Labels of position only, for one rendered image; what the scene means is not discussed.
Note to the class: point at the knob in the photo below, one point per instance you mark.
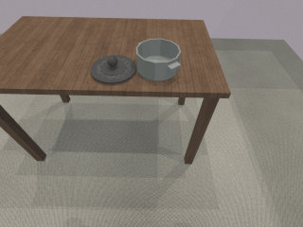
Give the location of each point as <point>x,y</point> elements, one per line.
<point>112,61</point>

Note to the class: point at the table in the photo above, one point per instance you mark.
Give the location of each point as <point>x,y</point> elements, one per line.
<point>47,55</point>

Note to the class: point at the pot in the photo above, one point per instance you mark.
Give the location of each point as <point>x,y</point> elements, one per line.
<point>158,59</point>

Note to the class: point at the lid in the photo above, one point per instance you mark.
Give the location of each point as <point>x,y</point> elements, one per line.
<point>104,73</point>

